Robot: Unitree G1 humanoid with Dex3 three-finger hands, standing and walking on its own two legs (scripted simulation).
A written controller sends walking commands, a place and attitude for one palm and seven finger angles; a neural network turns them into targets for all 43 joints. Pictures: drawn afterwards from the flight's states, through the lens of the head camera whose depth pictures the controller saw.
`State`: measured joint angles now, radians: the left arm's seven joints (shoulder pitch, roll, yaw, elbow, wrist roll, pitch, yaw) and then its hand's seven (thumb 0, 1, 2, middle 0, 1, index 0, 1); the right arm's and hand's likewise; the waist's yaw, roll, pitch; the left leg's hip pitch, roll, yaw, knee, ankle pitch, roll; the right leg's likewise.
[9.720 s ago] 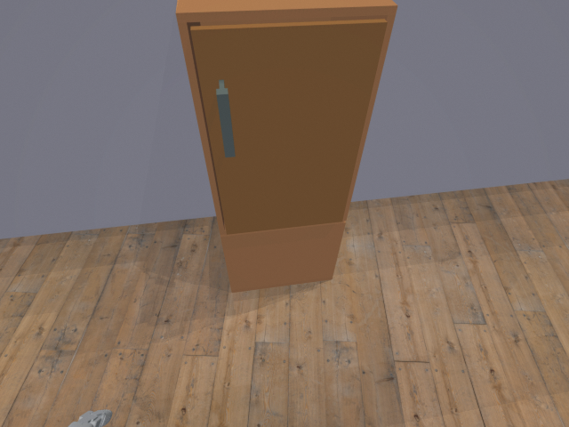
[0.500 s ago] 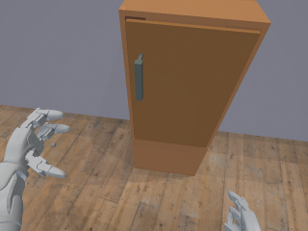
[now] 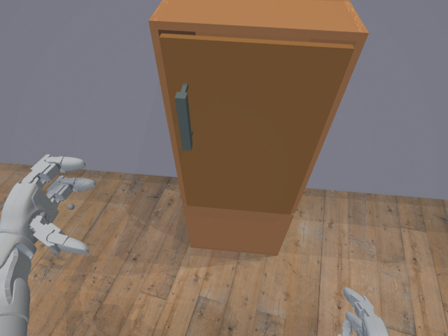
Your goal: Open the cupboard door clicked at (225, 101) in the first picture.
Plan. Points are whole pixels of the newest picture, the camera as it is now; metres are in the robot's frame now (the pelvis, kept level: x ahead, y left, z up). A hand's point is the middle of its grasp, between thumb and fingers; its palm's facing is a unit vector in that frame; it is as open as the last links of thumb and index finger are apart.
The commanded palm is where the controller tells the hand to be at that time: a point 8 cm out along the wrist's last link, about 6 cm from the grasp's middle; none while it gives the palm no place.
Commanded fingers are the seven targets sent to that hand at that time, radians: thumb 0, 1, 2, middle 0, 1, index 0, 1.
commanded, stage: raise the hand with hooked fingers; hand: left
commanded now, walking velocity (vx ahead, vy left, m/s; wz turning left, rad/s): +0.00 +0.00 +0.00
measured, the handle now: (186, 117) +0.55 +0.13 +0.07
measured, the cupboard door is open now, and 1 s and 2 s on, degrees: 0 0 0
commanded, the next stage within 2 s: move the hooked fingers beside the handle in 0.12 s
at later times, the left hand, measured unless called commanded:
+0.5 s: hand (88, 192) +0.32 +0.25 +0.10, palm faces +0.00 -1.00 -0.01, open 14.0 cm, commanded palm +0.30 +0.30 +0.10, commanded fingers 0.00 -0.50 0.30 -0.30 -1.20 -0.30 -1.20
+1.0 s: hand (114, 164) +0.39 +0.23 +0.09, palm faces -0.04 -1.00 +0.01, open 14.0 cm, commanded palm +0.37 +0.28 +0.09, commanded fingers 0.00 -0.50 0.30 -0.30 -1.20 -0.30 -1.20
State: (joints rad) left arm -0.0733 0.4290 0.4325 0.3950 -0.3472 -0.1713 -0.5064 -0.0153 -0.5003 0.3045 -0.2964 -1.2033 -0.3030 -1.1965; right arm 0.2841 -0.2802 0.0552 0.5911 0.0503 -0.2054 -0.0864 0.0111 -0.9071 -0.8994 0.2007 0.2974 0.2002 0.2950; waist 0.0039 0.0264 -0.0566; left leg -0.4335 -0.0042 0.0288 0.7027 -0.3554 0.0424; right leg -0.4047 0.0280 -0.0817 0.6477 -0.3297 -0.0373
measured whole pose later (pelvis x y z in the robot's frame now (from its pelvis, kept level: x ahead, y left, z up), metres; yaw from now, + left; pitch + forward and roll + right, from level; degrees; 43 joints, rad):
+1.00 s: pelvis +0.00 +0.01 -0.01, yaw -1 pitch +8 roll -1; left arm -0.47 0.43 0.36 0.77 -0.26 -0.24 -0.42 -0.02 -0.50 0.30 -0.30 -1.20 -0.30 -1.20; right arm 0.33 -0.28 0.05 0.62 0.05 -0.11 -0.07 0.01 -0.91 -0.90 0.20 0.30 0.20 0.29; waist -0.04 0.02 -0.07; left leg -0.53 -0.01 0.04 0.74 -0.36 0.05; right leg -0.51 0.02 -0.07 0.69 -0.33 -0.03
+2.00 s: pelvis +0.00 +0.00 -0.02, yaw -3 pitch +17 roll -2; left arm -0.90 0.58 0.44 1.21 -0.12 -0.33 -0.34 -0.01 -0.50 0.30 -0.30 -1.20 -0.30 -1.20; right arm 0.43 -0.29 0.05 0.62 0.02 0.04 -0.03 0.00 -0.91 -0.90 0.20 0.30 0.20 0.29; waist -0.16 0.02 -0.09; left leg -0.73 0.03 0.05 0.84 -0.40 0.04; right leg -0.71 0.06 -0.06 0.77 -0.36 -0.05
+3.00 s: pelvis +0.00 +0.01 -0.02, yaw -2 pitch +16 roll -3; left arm -0.88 0.45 0.35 1.15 -0.12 -0.35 -0.24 -0.02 -0.50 0.30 -0.29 -1.20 -0.30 -1.20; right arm 0.43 -0.27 0.04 0.64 0.01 0.05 -0.01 0.00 -0.91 -0.90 0.20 0.30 0.20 0.29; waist -0.14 0.03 -0.10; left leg -0.74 0.01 0.04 0.87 -0.42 0.05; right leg -0.71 0.04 -0.07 0.80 -0.37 -0.03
